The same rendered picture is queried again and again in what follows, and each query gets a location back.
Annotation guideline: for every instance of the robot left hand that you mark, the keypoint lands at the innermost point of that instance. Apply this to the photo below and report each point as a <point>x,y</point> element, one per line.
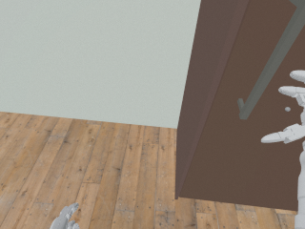
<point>62,222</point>

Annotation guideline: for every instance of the wardrobe door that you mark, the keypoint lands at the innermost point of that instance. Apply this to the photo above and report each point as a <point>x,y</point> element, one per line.
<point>230,163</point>

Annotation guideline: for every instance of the handle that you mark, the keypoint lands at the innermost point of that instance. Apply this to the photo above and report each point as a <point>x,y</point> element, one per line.
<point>285,42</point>

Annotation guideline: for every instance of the robot right hand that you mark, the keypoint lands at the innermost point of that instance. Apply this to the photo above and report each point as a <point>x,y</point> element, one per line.
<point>296,131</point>

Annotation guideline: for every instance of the robot right forearm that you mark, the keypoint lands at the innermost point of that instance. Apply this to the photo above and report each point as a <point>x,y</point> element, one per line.
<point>300,217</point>

